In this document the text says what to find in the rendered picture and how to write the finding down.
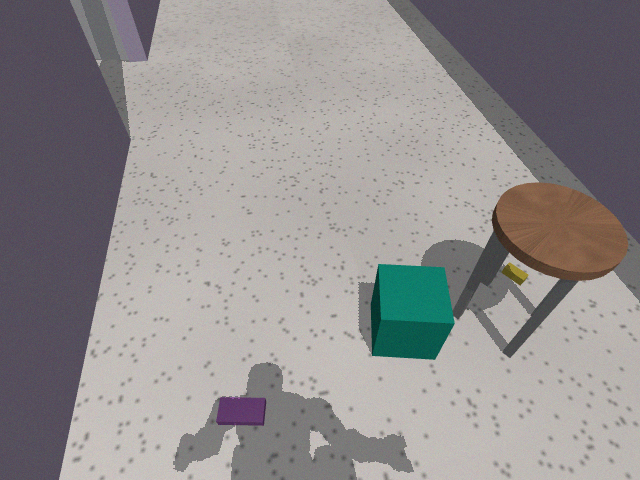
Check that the stool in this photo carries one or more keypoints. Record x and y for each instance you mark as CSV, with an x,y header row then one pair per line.
x,y
552,229

